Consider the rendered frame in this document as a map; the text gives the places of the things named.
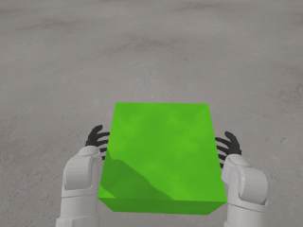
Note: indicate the robot left forearm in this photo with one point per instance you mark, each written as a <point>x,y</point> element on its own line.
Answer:
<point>80,185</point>

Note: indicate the carton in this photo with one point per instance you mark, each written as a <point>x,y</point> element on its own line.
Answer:
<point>162,158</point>

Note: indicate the robot right hand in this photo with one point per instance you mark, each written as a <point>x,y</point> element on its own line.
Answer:
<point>233,146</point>

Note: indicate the robot right forearm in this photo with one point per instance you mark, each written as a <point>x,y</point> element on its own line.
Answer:
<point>248,192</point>

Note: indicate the robot left hand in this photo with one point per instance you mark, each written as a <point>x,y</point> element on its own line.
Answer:
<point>94,136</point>

